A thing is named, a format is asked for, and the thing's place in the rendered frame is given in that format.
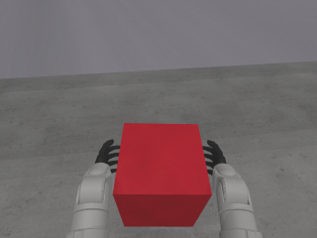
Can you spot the right robot forearm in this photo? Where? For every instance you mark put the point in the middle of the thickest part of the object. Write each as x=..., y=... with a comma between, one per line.
x=234, y=203

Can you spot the carton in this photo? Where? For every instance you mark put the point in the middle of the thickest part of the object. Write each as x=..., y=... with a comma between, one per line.
x=161, y=178

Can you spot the robot right hand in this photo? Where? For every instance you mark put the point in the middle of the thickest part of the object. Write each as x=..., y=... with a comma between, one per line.
x=216, y=157

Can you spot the robot left hand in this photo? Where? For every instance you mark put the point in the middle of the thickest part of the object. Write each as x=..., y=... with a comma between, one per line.
x=104, y=155

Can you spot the left robot forearm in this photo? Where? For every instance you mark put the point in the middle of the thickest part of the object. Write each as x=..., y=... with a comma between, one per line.
x=91, y=206

